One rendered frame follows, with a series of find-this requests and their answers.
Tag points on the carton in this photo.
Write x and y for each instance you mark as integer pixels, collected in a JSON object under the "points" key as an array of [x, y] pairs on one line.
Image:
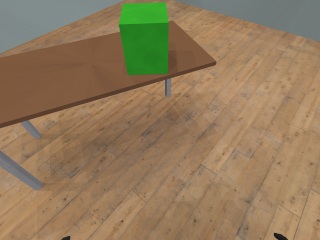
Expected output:
{"points": [[144, 30]]}

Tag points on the table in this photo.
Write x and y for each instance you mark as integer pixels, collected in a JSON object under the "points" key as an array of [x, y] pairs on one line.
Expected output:
{"points": [[44, 81]]}

